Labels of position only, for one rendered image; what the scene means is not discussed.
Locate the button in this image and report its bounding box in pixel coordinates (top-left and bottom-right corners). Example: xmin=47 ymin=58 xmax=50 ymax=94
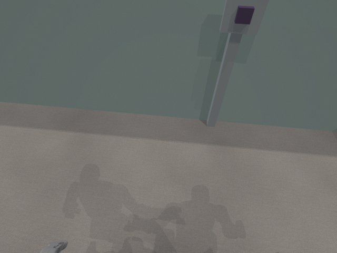
xmin=234 ymin=6 xmax=255 ymax=24

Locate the panel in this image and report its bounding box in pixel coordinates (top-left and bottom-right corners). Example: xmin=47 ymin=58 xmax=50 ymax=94
xmin=207 ymin=0 xmax=269 ymax=127

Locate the robot left hand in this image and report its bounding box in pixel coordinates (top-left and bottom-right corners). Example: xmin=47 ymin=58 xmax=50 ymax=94
xmin=40 ymin=240 xmax=68 ymax=253

